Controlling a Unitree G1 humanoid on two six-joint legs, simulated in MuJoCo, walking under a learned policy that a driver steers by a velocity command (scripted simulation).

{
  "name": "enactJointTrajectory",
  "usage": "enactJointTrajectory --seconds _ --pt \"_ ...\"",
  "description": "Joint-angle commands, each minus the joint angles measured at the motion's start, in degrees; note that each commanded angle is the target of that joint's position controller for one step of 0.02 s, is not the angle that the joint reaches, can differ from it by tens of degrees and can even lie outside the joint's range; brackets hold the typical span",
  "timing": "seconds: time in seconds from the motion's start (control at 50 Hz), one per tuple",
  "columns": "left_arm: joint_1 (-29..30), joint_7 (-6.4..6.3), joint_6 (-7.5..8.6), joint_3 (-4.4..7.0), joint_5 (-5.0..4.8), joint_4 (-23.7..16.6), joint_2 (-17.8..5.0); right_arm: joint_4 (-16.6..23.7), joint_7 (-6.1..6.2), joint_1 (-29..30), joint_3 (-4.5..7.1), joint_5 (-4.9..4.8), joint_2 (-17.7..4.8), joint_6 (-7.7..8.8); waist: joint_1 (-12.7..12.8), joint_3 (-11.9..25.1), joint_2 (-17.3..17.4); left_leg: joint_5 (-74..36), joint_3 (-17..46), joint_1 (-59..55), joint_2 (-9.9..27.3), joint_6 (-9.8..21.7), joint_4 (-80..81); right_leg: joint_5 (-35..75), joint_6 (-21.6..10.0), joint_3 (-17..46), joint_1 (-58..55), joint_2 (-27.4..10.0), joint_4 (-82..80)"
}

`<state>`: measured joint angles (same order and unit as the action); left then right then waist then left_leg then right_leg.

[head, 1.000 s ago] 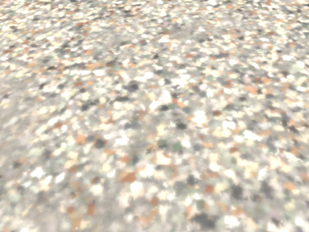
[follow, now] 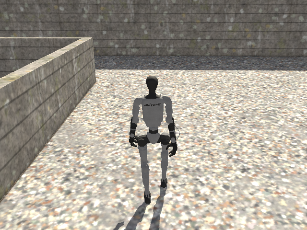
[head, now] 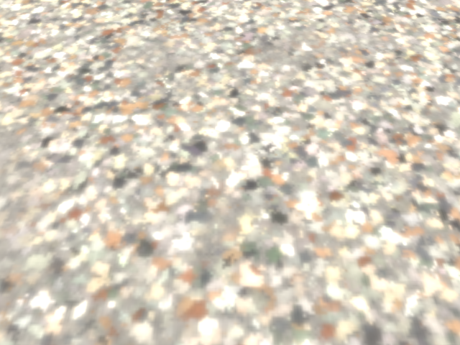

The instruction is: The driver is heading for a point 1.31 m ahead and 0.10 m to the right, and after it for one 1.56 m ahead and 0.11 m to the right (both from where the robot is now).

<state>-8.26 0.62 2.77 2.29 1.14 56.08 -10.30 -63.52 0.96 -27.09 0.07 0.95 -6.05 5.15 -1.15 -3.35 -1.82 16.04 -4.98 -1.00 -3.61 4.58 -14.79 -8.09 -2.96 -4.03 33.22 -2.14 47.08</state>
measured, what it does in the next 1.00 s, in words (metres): walks ahead: right foot, then left foot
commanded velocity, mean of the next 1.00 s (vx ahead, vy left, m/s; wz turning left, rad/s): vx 0.05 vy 0.00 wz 0.00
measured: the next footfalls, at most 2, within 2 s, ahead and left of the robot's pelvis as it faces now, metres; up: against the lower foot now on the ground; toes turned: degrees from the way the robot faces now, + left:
right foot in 0.12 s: +0.21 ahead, -0.07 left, +0.00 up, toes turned -3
left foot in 0.46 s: +0.15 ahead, +0.12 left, +0.00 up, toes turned +2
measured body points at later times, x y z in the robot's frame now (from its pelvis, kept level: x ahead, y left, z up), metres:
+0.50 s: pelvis +0.12 +0.00 -0.01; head +0.12 +0.00 +0.44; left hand +0.12 +0.21 -0.17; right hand +0.11 -0.21 -0.17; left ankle +0.11 +0.12 -0.74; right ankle +0.17 -0.07 -0.74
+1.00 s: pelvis +0.15 +0.03 +0.00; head +0.16 +0.03 +0.45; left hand +0.12 +0.23 -0.16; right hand +0.12 -0.17 -0.16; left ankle +0.11 +0.12 -0.74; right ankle +0.17 -0.07 -0.74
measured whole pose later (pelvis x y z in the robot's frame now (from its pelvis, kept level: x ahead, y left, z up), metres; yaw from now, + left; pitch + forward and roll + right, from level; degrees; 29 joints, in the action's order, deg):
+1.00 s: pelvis +0.15 +0.03 +0.00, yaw +0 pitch -1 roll +0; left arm -18.4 -2.0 1.2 -0.1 0.3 66.0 -6.4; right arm -65.3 2.6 -20.7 -1.0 0.5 -5.5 1.8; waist 0.7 -1.5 0.1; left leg 15.7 -1.9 5.0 -1.2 1.9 -21.9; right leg -10.5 -2.3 -4.2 10.7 1.0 22.4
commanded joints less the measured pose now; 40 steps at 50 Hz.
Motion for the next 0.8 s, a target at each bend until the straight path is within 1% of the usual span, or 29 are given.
enactJointTrajectory --seconds 0.02,0.04,0.08,0.1,0.12,0.14,0.16,0.18,0.2,0.22,0.24,0.26,0.28,0.3,0.32,0.36,0.4,0.42,0.44,0.46,0.48,0.5,0.52,0.54,0.58,0.64,0.8 --pt "-0.94 -0.49 -0.01 -0.69 -0.45 -1.25 -0.06 0.38 0.81 -4.03 0.48 0.03 -6.84 0.24 0.84 -1.81 9.29 -54.77 2.48 5.92 11.84 1.98 -2.77 4.02 -0.32 -3.84 -8.29 3.89 -8.51" --pt "-2.26 -0.73 0.09 -0.63 -0.46 -0.65 -0.64 0.23 0.99 -3.92 0.50 0.05 -7.07 0.20 1.30 -0.95 9.52 -55.80 3.04 5.31 12.59 2.11 -4.61 4.17 -0.98 -3.38 -10.52 4.22 -9.55" --pt "-7.33 -1.34 0.53 -0.06 -0.34 1.40 -2.32 0.46 1.29 -2.17 0.65 -0.05 -7.73 0.22 3.56 0.92 9.19 -58.91 4.47 3.53 13.74 2.22 -10.28 3.01 -2.75 -2.29 -15.59 5.18 -12.54" --pt "-11.20 -1.62 1.07 0.28 -0.15 2.88 -2.77 0.53 1.23 -0.81 0.80 -0.32 -8.16 0.10 5.86 1.99 7.74 -56.69 4.31 2.91 13.19 1.90 -15.80 6.23 -3.47 -1.96 -19.62 5.15 -17.95" --pt "-15.35 -1.84 1.90 0.69 0.49 4.24 -3.95 0.41 1.05 -0.91 0.89 -0.74 -8.32 0.04 7.70 4.06 5.61 -47.29 3.90 5.22 11.45 0.82 -23.17 17.30 -4.13 0.73 -26.66 2.23 -23.53" --pt "-20.74 -1.86 2.46 1.62 1.52 5.19 -8.35 1.43 1.20 -3.78 0.51 -1.36 -6.50 -0.05 7.30 10.56 -1.02 -20.73 1.84 12.78 7.52 -0.59 -36.68 46.62 -7.18 11.19 -38.79 -9.98 -18.68" --pt "-19.78 -1.75 2.12 1.10 0.52 4.84 -7.59 -0.76 1.18 -12.96 -0.09 -3.61 -1.45 -1.60 3.57 19.46 -8.25 21.05 2.61 18.25 0.24 -1.99 -51.41 62.21 -18.67 25.18 -44.49 -22.67 -18.89" --pt "-15.96 -1.40 1.39 0.85 -1.60 3.82 -6.09 -1.43 1.34 -10.20 0.83 -1.25 -4.70 -2.92 3.09 16.59 -1.77 19.75 6.88 18.23 2.06 -2.16 -53.01 44.67 -19.14 24.89 -35.87 -20.51 -23.56" --pt "-10.33 -1.65 0.94 0.21 -1.66 2.81 -4.14 0.12 1.03 -4.23 1.05 0.48 -4.66 -3.32 2.35 7.89 -1.72 17.65 6.91 20.74 2.85 -2.38 -52.21 31.36 -17.42 22.11 -27.71 -17.91 -27.92" --pt "-7.31 -1.92 0.73 -0.70 -1.15 2.34 -1.82 0.64 0.74 -1.01 1.07 1.15 -3.93 -3.59 1.13 3.81 0.17 14.71 7.55 19.95 4.34 -2.62 -48.06 24.39 -14.77 18.89 -21.94 -15.46 -31.11" --pt "-6.33 -2.40 0.66 -1.20 -0.78 2.37 -0.83 0.66 0.58 0.09 1.08 1.21 -3.50 -4.16 -0.05 1.80 -0.38 12.79 7.55 17.54 5.29 -3.06 -43.45 22.08 -12.46 15.26 -17.91 -13.05 -32.86" --pt "-6.33 -2.71 0.52 -1.41 -0.45 2.92 -0.69 -0.08 0.50 -1.47 0.73 1.07 -2.21 -4.84 -1.26 1.79 -1.69 11.61 6.50 14.35 5.20 -3.48 -39.24 20.54 -10.55 12.03 -15.57 -10.75 -33.26" --pt "-7.25 -2.72 0.60 -1.51 -0.03 3.41 -0.93 -0.80 0.70 -2.35 0.49 0.74 -1.48 -5.37 -1.51 2.56 -1.65 11.54 5.60 12.95 4.61 -3.71 -35.04 19.92 -9.43 10.66 -16.04 -9.56 -32.97" --pt "-8.47 -2.69 0.72 -1.45 0.17 3.77 -1.70 -1.21 1.03 -2.57 0.39 0.40 -1.31 -5.85 -1.33 3.45 -1.55 12.03 4.96 12.42 4.10 -3.94 -31.87 18.81 -9.10 10.46 -17.27 -9.35 -32.76" --pt "-9.26 -2.66 0.73 -1.37 0.16 3.99 -2.56 -1.37 1.35 -2.08 0.38 0.20 -1.59 -6.28 -1.07 4.15 -1.48 11.92 4.74 12.18 3.99 -4.08 -28.93 15.34 -8.97 10.78 -18.11 -9.44 -32.87" --pt "-9.47 -2.54 0.32 -1.19 -0.17 4.02 -3.69 -1.25 1.63 -0.16 0.35 0.01 -2.26 -6.87 -0.46 4.15 -2.32 8.49 4.25 11.32 4.19 -4.13 -24.06 3.48 -8.27 11.65 -17.38 -9.23 -34.21" --pt "-8.27 -2.43 -0.55 -1.06 -0.78 3.88 -3.90 -1.37 1.41 0.85 0.20 0.17 -2.19 -6.96 -0.87 2.50 -2.83 1.99 3.35 8.13 4.29 -3.76 -18.56 -12.02 -6.49 11.84 -13.23 -8.16 -36.03" --pt "-7.84 -2.40 -1.00 -0.98 -1.10 3.83 -3.90 -1.59 1.29 0.89 0.11 0.41 -2.09 -6.86 -1.07 1.07 -2.52 -0.82 3.12 6.24 4.41 -3.47 -15.43 -17.95 -5.08 11.92 -10.65 -7.64 -36.78" --pt "-8.49 -2.37 -1.35 -0.91 -1.19 4.09 -3.66 -1.38 1.21 1.34 -0.01 0.75 -2.52 -6.61 -0.89 -0.65 -1.48 -2.55 4.46 5.60 5.56 -3.20 -12.09 -21.98 -3.29 12.20 -8.83 -7.19 -37.57" --pt "-9.18 -2.32 -1.60 -0.83 -1.18 4.32 -3.40 -1.03 1.23 1.36 -0.09 1.06 -3.23 -6.13 -0.47 -2.28 -0.55 -2.02 6.72 6.15 7.61 -2.95 -8.40 -22.89 -1.65 12.15 -8.47 -6.42 -37.27" --pt "-10.44 -2.26 -2.05 -0.73 -1.43 4.40 -2.52 -0.97 1.26 2.19 0.02 0.57 -4.56 -5.62 1.11 -4.85 2.53 1.32 8.61 12.26 8.34 -2.56 -6.65 -19.15 -0.60 10.36 -11.14 -4.14 -36.83" --pt "-11.03 -2.18 -2.19 -0.87 -1.20 4.78 -1.72 -1.27 1.25 2.62 -0.10 0.02 -4.07 -5.08 1.64 -5.32 5.14 2.47 9.23 16.63 8.52 -2.60 -4.84 -13.12 -0.53 9.00 -16.54 -3.26 -34.27" --pt "-12.08 -2.13 -2.10 -0.96 -0.88 5.26 -1.20 -1.31 1.29 3.08 -0.27 -0.24 -3.53 -4.47 2.26 -4.04 6.23 1.76 9.64 18.01 8.94 -2.73 -3.36 -8.31 -0.77 8.32 -20.89 -3.02 -31.98" --pt "-13.11 -2.10 -1.97 -1.02 -0.76 5.80 -0.97 -1.25 1.39 3.50 -0.28 -0.40 -3.53 -4.03 2.76 -2.86 6.46 0.86 9.96 18.36 9.22 -2.73 -2.33 -5.00 -0.92 7.79 -23.69 -2.85 -30.44" --pt "-13.65 -2.03 -1.63 -1.03 -0.63 6.42 -1.20 -1.00 1.59 3.65 -0.32 -0.53 -3.64 -3.43 3.01 -1.48 4.94 -1.12 10.18 17.34 9.49 -2.47 -1.75 -1.79 -1.11 7.50 -25.59 -2.94 -29.33" --pt "-13.38 -2.10 -1.40 -1.33 -0.74 7.06 -0.57 -1.18 1.59 2.63 -0.32 -0.46 -3.67 -3.26 2.64 -1.54 3.26 -3.06 10.03 15.69 9.54 -2.01 -1.76 -0.53 -0.89 7.21 -25.02 -3.03 -29.10" --pt "-13.83 -2.50 -1.30 -1.76 -0.84 8.57 -0.03 -1.64 1.60 0.86 -0.43 -0.40 -3.44 -3.22 1.92 -1.45 2.45 -6.99 9.53 13.13 9.56 -1.58 -2.21 2.74 -0.48 6.94 -24.68 -3.31 -28.33"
